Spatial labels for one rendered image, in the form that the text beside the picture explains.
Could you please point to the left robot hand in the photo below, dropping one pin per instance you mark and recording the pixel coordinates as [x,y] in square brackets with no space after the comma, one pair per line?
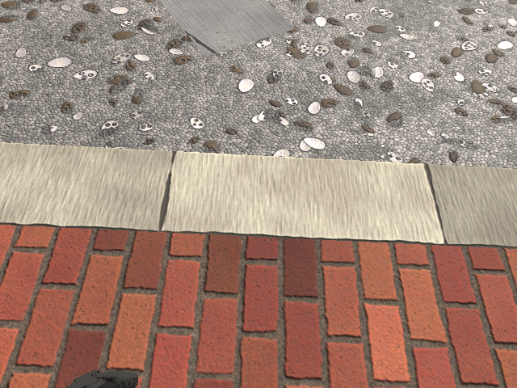
[110,379]

